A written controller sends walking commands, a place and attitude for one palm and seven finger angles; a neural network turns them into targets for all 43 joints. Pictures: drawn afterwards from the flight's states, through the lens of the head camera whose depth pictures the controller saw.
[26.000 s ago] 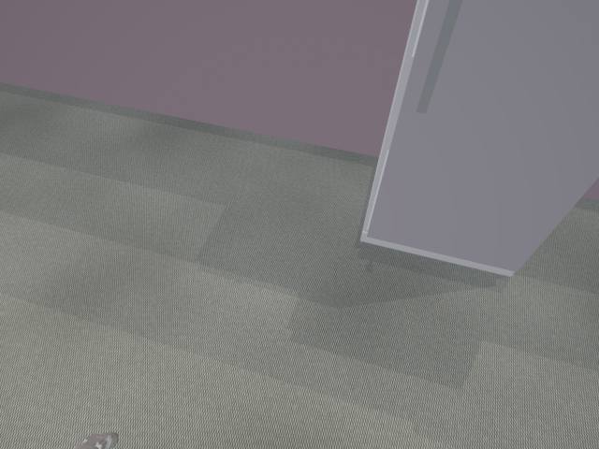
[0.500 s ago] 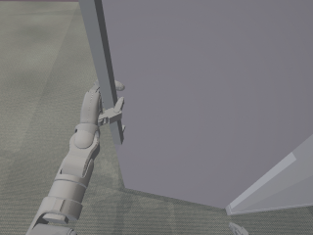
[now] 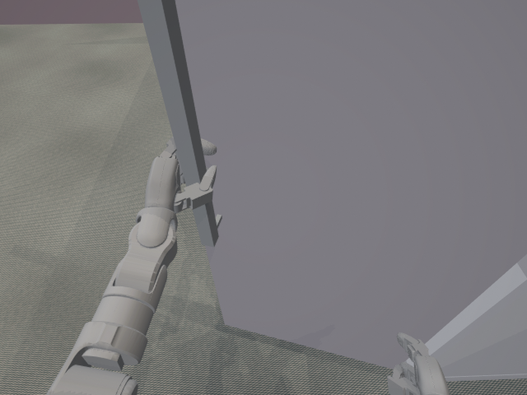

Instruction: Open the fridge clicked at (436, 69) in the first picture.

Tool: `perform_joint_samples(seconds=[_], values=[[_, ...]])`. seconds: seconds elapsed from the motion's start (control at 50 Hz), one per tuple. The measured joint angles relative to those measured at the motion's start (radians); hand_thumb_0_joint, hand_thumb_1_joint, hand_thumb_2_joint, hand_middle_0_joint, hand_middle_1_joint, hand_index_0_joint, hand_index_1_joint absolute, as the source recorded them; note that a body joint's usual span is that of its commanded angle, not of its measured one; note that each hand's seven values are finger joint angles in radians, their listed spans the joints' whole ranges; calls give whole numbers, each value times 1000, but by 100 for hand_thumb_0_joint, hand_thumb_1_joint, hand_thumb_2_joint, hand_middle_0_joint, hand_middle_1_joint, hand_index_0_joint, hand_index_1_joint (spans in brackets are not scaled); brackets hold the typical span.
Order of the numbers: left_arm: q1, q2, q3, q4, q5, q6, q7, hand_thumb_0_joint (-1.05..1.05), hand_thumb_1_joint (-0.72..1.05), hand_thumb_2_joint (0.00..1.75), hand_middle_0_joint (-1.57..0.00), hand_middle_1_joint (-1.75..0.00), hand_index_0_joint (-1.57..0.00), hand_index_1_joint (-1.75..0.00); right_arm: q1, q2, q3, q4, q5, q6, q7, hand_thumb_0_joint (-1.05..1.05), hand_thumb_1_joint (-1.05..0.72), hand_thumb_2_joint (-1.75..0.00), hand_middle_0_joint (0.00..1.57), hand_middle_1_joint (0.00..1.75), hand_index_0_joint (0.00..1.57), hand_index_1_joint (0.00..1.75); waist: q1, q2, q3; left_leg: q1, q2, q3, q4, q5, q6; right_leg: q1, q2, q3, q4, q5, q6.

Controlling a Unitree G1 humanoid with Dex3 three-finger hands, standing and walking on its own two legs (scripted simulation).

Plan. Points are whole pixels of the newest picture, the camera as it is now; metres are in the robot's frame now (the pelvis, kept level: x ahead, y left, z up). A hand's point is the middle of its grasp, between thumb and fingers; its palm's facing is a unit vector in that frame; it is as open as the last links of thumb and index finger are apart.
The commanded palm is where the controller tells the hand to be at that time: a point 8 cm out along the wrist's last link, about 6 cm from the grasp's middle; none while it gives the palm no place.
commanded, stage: stop walking and hold the door back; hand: left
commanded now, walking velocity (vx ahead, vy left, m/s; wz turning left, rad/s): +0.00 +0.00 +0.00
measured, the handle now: (196, 138) +0.42 +0.15 +0.19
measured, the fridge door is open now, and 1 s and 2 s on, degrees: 74 70 70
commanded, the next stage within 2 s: loosen the grip on the handle in 0.06 s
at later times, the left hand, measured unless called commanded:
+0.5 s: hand (206, 174) +0.40 +0.14 +0.13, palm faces +0.12 -0.98 -0.16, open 11.6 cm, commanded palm +0.36 +0.19 +0.14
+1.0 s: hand (172, 175) +0.41 +0.20 +0.11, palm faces +0.18 -0.97 -0.16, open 14.7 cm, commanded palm +0.38 +0.24 +0.13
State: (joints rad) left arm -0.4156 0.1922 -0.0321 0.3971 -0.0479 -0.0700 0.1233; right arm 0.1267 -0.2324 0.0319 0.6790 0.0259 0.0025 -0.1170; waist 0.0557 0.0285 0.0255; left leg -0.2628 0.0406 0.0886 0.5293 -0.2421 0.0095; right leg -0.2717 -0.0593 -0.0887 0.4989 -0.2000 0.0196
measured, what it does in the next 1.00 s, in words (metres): stands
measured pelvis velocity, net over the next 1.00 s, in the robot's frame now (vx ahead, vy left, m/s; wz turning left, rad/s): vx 0.04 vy -0.01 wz -0.01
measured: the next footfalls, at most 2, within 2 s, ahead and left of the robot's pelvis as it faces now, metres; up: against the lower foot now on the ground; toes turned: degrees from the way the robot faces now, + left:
none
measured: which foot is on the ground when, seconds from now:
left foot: down 0.00-1.00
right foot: down 0.00-1.00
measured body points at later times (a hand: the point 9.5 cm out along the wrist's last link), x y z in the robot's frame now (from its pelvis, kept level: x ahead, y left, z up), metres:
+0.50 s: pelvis +0.00 -0.01 +0.00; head +0.01 -0.02 +0.45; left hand +0.39 +0.20 +0.14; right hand +0.09 -0.29 -0.10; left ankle +0.03 +0.11 -0.74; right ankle +0.04 -0.13 -0.74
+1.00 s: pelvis +0.04 -0.01 +0.00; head +0.05 -0.02 +0.45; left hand +0.39 +0.25 +0.13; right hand +0.21 -0.25 -0.09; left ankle +0.03 +0.11 -0.73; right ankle +0.04 -0.13 -0.73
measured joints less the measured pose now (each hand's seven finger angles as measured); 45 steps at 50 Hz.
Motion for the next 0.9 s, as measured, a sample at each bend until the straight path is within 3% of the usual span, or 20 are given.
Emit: perform_joint_samples(seconds=[0.16,0.2,0.26,0.32,0.4,0.48,0.6,0.8,0.9], values=[[-60,11,33,107,-5,-3,-5,-3,64,74,-45,-140,-41,-140,45,29,20,13,0,2,6,1,-90,-90,20,30,20,30,-28,7,-11,-1,0,7,-13,8,1,-4,1,6,-12,11,1],[-109,35,68,147,47,-12,-64,-4,60,73,-45,-140,-42,-140,54,43,3,16,-4,-21,24,2,-90,-90,20,30,20,30,-26,-12,12,7,2,18,-19,13,1,-7,4,18,-10,16,-3],[-181,43,136,253,17,22,-124,-6,54,71,-45,-140,-43,-140,99,43,2,11,14,-80,53,2,-90,-90,20,30,20,30,-49,-46,-5,10,-10,17,-54,42,-8,-21,-7,16,-2,16,-13],[-159,49,193,275,-7,-9,-105,-4,45,67,-44,-139,-43,-140,130,14,-1,-1,12,-116,69,2,-90,-90,20,30,20,30,-76,-38,-14,12,-3,27,-48,33,-8,-24,0,27,2,15,-14],[-97,63,212,243,11,-80,-65,-2,22,57,-43,-138,-38,-137,164,-15,-18,-5,15,-139,81,2,-90,-90,20,30,20,30,-92,-42,-25,10,6,48,-43,21,-10,-43,10,48,20,5,-18],[-25,77,207,165,9,-115,-71,-1,-9,42,-42,-137,-35,-134,187,-39,-31,3,24,-144,74,2,-90,-90,20,30,20,30,-87,-44,-17,23,15,54,-50,15,-15,-35,21,55,16,-2,-22],[37,92,196,83,-10,-92,-85,-1,-39,27,-38,-132,-34,-130,172,-49,-38,22,26,-150,57,2,-90,-90,20,30,20,30,-71,-37,-7,29,22,39,-60,9,-22,-17,28,39,-4,-10,-27],[72,84,198,24,-37,-104,-127,-1,-54,21,-29,-120,-28,-119,107,-25,-36,6,19,-152,67,2,-90,-90,20,30,20,30,-38,-22,-39,-4,18,12,-29,-23,-25,-34,20,13,17,-46,-24],[76,86,209,47,-27,-83,-147,-1,-55,20,-27,-117,-26,-117,77,-9,-18,-10,19,-134,65,2,-90,-90,20,30,20,30,-34,-21,-53,-13,14,6,-8,-41,-23,-40,15,8,38,-65,-20]])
